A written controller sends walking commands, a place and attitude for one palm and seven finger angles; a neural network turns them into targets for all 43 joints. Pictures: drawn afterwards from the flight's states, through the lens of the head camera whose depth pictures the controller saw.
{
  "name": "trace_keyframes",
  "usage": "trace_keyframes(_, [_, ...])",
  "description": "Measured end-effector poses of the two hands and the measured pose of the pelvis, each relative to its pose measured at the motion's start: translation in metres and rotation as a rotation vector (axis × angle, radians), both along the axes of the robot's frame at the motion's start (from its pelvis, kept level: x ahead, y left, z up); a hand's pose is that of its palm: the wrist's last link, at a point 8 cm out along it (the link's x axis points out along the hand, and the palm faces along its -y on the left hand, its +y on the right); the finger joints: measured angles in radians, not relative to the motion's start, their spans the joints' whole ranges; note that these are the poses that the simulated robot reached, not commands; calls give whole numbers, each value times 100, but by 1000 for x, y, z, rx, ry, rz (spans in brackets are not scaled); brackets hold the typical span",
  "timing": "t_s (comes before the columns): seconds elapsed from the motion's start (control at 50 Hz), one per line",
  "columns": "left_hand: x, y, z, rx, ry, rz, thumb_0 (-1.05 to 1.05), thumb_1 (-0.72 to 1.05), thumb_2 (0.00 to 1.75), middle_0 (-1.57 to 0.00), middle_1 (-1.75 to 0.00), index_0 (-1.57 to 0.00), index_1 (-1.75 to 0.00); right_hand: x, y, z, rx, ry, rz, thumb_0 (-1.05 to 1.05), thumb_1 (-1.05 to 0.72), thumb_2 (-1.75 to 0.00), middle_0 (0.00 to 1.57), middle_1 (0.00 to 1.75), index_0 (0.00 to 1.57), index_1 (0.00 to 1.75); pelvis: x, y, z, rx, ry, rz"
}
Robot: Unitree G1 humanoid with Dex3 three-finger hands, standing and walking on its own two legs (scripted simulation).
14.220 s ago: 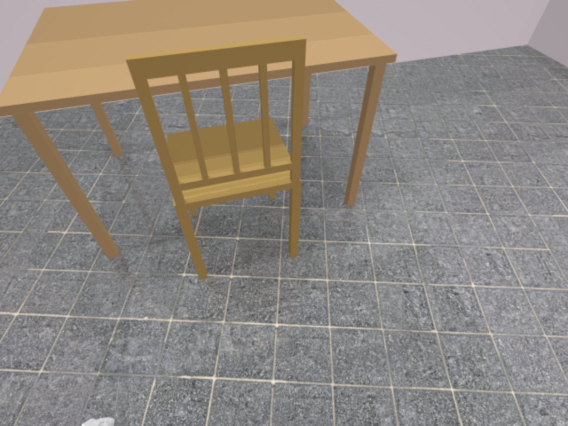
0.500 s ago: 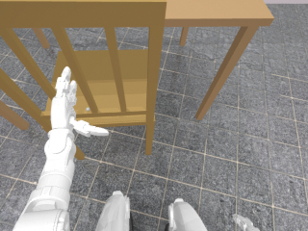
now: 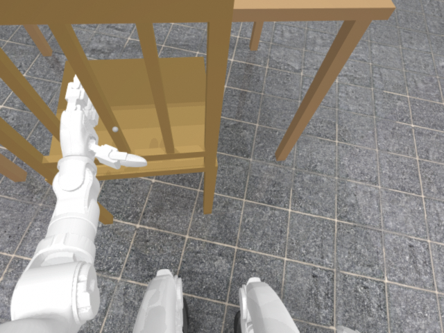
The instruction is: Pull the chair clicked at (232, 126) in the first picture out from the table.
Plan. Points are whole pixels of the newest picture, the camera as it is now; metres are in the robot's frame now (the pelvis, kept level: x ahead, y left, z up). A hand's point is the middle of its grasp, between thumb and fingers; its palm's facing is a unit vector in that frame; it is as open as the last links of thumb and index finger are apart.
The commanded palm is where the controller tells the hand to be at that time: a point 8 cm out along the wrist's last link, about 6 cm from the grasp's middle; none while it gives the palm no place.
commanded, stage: push the fingers through the gap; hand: left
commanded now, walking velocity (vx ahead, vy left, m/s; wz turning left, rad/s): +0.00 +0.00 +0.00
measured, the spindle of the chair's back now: (102, 107) +0.49 +0.19 +0.06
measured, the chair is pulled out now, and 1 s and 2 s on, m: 0.00 0.00 0.04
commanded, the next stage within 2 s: hook a spindle and tug to test in 0.24 s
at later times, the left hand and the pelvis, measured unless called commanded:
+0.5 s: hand (118, 132) +0.46 +0.17 +0.03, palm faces +0.10 -1.00 -0.02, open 16.7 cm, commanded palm +0.43 +0.21 +0.03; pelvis +0.00 +0.01 +0.00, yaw +0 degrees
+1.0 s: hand (119, 131) +0.46 +0.17 +0.04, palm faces +0.13 -0.99 -0.02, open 9.8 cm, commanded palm +0.42 +0.21 +0.03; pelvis +0.00 +0.00 +0.00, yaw +0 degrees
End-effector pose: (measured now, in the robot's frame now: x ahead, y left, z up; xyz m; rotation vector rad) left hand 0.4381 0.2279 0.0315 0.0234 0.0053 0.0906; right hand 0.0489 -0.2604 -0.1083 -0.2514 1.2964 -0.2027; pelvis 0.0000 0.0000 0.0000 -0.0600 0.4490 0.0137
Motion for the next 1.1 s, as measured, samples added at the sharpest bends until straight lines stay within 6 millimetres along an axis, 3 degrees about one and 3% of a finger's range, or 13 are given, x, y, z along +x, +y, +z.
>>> trace_keyframes(0.18, [-2, 2, -4, 1, 5, 27, -2, -50, 30, -6, -8, -6, -8, -1, 5, 5, 0, 7, -6, 1, -91, -90, 20, 30, 20, 30, 2, 3, 2, -2, -2, -3])
trace_keyframes(0.44, [-4, -2, -1, -3, 1, 9, -2, -50, 30, -7, -11, -7, -11, 13, 7, 7, 3, -18, 11, 1, -91, -90, 20, 30, 20, 30, 3, 5, 4, -5, -7, 2])
trace_keyframes(0.56, [-8, -11, 0, 4, -6, 2, -2, -50, 30, -13, -28, -12, -29, 17, 8, 6, 13, -30, 18, 0, -91, -90, 20, 30, 20, 30, 2, 4, 4, -2, -11, 4])
trace_keyframes(0.74, [-6, -14, 1, 9, -13, 16, -2, -47, 31, -27, -71, -26, -72, 14, 5, 2, 20, -32, 15, 0, -91, -90, 20, 30, 20, 30, -1, 0, 2, 3, -13, 1])
trace_keyframes(0.94, [-12, -9, 5, 6, -10, 29, -1, -11, 46, -43, -122, -39, -123, 7, 0, 2, 25, -19, 5, 1, -91, -90, 20, 30, 20, 30, 0, -4, 4, 8, -18, 1])
trace_keyframes(1.1, [-7, -10, 5, 1, -13, 25, -1, 31, 64, -45, -136, -42, -139, 9, -5, 4, 11, -23, 0, 1, -91, -90, 20, 30, 20, 30, 2, -5, 4, 7, -13, -1])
